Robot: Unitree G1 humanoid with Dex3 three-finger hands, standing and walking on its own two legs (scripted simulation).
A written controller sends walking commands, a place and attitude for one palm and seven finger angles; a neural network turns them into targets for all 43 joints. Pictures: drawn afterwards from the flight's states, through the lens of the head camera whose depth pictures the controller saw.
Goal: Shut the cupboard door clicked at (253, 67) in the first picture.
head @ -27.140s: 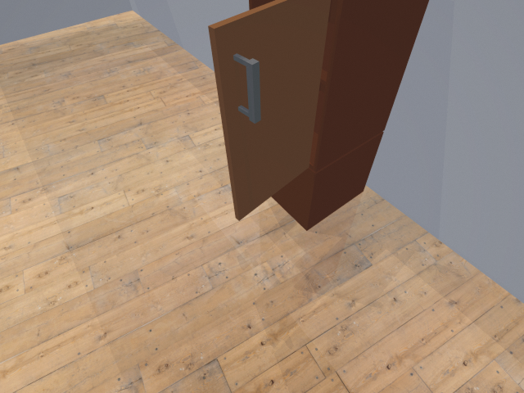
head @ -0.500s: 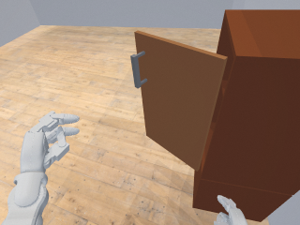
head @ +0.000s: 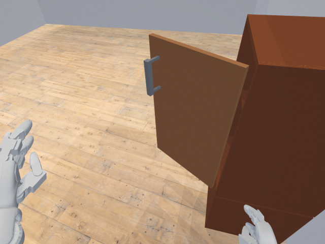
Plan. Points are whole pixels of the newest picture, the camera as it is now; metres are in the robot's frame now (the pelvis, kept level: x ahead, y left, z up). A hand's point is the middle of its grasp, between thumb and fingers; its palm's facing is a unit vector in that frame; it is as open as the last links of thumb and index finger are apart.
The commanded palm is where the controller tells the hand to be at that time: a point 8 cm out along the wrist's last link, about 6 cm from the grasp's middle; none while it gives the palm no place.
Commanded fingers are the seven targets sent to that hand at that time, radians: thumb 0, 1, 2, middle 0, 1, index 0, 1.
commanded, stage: draw the hand back to the body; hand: left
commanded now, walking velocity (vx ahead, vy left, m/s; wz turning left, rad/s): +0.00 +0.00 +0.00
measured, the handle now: (153, 76) +0.63 +0.12 +0.11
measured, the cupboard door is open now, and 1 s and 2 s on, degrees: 60 60 60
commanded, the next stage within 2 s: step back with the hand held close in 0.08 s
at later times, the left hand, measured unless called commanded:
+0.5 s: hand (32, 174) +0.19 +0.28 +0.15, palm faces +0.36 -0.79 -0.50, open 7.4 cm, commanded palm +0.13 +0.32 +0.17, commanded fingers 0.00 0.90 0.90 -0.20 -0.30 -0.20 -0.30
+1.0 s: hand out of the picture +0.11 +0.30 +0.16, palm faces +0.47 -0.77 -0.43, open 7.4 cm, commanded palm +0.05 +0.33 +0.17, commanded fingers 0.00 0.90 0.90 -0.20 -0.30 -0.20 -0.30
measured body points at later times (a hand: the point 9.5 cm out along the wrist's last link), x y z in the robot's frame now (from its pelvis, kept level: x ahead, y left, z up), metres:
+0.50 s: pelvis -0.01 +0.03 +0.00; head +0.00 +0.01 +0.45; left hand +0.16 +0.32 +0.18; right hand +0.16 -0.22 -0.09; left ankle -0.02 +0.12 -0.74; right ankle +0.01 -0.12 -0.74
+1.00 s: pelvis -0.09 +0.03 -0.02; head -0.08 +0.05 +0.43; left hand +0.08 +0.34 +0.18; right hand +0.07 -0.21 -0.10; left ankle -0.02 +0.12 -0.74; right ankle +0.00 -0.12 -0.74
